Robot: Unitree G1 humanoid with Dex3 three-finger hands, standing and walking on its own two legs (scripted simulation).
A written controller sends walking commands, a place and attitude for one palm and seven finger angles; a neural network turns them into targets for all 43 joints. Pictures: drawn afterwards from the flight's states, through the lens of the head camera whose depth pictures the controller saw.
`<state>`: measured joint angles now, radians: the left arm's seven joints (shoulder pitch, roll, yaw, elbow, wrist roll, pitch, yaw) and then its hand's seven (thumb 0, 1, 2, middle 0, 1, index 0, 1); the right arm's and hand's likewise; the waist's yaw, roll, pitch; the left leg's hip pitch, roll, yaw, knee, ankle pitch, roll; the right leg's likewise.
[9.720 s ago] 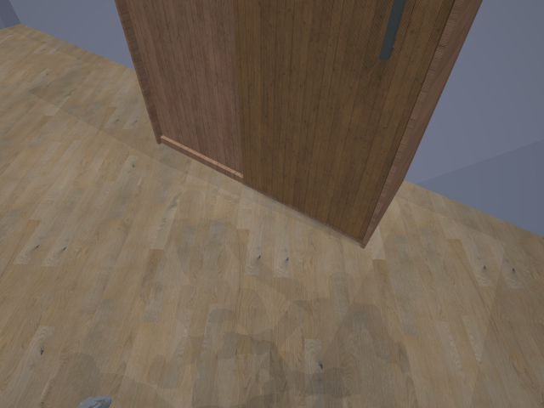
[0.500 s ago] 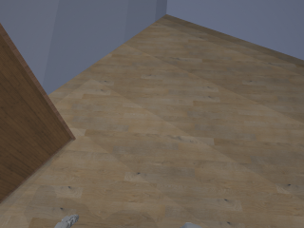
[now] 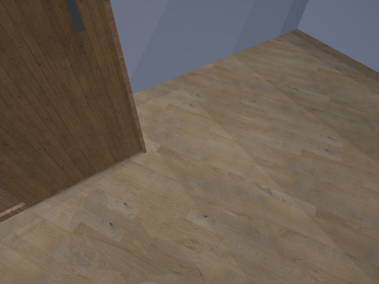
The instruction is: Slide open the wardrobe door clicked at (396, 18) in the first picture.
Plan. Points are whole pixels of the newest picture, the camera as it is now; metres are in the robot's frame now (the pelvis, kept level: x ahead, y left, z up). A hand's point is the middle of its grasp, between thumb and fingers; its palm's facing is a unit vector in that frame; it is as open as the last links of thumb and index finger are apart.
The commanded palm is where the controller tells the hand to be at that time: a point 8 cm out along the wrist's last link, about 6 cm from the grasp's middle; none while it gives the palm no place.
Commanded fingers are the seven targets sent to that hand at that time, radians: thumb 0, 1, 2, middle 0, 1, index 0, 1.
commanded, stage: turn to face it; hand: right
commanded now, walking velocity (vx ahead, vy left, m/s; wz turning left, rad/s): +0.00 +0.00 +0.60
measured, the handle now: out of the picture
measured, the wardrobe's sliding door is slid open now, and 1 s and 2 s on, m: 0.00 0.00 0.00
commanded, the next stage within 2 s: take the last steps up to it in 1.06 s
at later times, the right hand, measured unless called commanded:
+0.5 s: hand out of the picture +0.15 -0.20 -0.17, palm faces -0.22 +0.96 -0.20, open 7.4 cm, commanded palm none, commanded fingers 0.00 -0.90 -0.90 0.20 0.30 0.20 0.30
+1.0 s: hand (229, 260) +0.20 -0.08 -0.14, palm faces -0.51 +0.82 -0.26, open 7.4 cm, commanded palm none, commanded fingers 0.00 -0.90 -0.90 0.20 0.30 0.20 0.30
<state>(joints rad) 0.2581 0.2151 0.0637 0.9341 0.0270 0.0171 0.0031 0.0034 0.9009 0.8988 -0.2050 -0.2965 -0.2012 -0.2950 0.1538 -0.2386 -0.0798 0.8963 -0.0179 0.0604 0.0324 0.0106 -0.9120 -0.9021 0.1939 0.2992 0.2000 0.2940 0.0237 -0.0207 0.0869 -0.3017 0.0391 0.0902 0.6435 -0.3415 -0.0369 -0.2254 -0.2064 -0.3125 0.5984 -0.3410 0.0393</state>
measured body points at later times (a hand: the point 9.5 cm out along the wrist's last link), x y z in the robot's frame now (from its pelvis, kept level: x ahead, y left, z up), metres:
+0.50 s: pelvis +0.02 -0.02 +0.00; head +0.05 -0.05 +0.45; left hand +0.05 +0.25 -0.11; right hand +0.16 -0.26 -0.16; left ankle -0.04 +0.11 -0.68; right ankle +0.06 -0.11 -0.73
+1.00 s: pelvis +0.01 +0.03 +0.00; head +0.02 +0.07 +0.45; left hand -0.12 +0.25 -0.16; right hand +0.23 -0.12 -0.12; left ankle -0.05 +0.11 -0.73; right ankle +0.06 -0.12 -0.67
